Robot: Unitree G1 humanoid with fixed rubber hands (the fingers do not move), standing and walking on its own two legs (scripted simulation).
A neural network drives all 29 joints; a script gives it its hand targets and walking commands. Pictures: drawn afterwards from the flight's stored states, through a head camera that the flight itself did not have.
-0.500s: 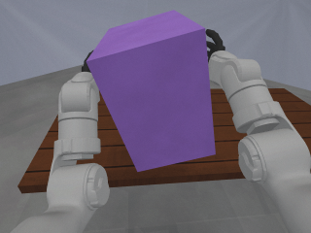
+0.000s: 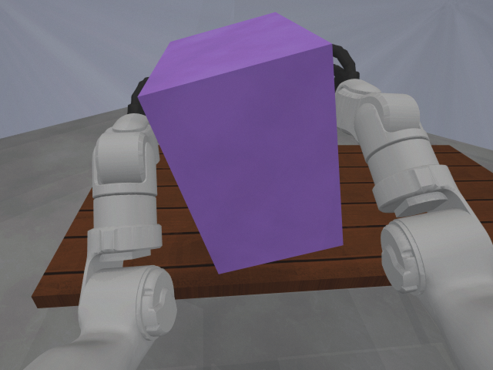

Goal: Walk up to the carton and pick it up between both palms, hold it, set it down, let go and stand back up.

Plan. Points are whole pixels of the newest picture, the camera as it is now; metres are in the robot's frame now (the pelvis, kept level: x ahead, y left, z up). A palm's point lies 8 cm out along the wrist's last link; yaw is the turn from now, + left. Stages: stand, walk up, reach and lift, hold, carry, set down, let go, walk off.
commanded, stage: hold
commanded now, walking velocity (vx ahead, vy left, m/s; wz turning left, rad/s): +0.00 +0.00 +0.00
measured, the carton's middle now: (248, 134) +0.42 -0.01 +0.28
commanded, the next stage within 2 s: none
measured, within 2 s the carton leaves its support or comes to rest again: neither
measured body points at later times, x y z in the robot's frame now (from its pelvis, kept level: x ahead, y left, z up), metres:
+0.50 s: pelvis +0.00 +0.00 +0.00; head -0.08 +0.03 +0.44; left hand +0.38 +0.16 +0.31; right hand +0.39 -0.13 +0.36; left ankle +0.04 +0.11 -0.75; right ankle +0.00 -0.11 -0.75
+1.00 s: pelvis +0.00 +0.00 +0.00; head -0.08 +0.03 +0.44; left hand +0.38 +0.16 +0.31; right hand +0.39 -0.13 +0.37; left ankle +0.04 +0.11 -0.75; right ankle +0.00 -0.11 -0.75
